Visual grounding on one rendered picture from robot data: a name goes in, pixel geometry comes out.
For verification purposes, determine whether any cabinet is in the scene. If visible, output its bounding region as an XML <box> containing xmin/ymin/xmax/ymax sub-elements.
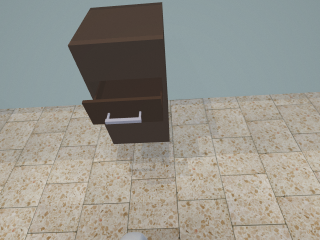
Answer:
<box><xmin>68</xmin><ymin>2</ymin><xmax>170</xmax><ymax>144</ymax></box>

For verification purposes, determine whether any handle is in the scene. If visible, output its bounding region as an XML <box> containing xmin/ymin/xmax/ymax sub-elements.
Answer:
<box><xmin>105</xmin><ymin>111</ymin><xmax>142</xmax><ymax>125</ymax></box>

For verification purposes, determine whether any drawer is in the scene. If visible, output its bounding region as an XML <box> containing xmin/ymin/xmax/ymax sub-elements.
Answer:
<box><xmin>82</xmin><ymin>77</ymin><xmax>164</xmax><ymax>125</ymax></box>

